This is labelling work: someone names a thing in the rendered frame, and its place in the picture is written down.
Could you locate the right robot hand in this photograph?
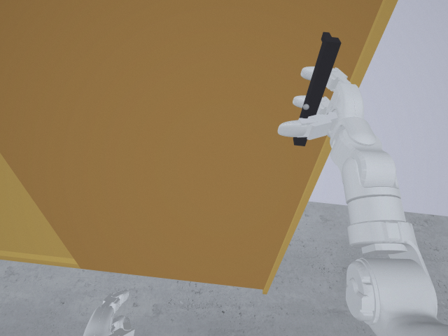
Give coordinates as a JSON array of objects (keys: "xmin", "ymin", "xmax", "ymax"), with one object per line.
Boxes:
[{"xmin": 278, "ymin": 66, "xmax": 364, "ymax": 140}]

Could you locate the wardrobe door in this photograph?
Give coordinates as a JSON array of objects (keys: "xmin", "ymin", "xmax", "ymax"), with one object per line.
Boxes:
[
  {"xmin": 0, "ymin": 0, "xmax": 383, "ymax": 290},
  {"xmin": 0, "ymin": 154, "xmax": 74, "ymax": 259}
]

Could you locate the handle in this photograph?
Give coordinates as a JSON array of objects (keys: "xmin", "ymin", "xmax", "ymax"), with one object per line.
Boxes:
[{"xmin": 293, "ymin": 32, "xmax": 341, "ymax": 146}]

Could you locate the left robot hand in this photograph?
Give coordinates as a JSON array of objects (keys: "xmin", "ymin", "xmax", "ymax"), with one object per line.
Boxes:
[{"xmin": 83, "ymin": 290, "xmax": 135, "ymax": 336}]

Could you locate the robot right upper arm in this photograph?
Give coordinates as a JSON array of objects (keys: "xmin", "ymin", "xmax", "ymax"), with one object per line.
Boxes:
[{"xmin": 346, "ymin": 258, "xmax": 448, "ymax": 336}]

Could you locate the right robot forearm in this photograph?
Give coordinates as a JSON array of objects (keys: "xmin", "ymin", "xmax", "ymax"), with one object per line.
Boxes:
[{"xmin": 330, "ymin": 117, "xmax": 438, "ymax": 316}]

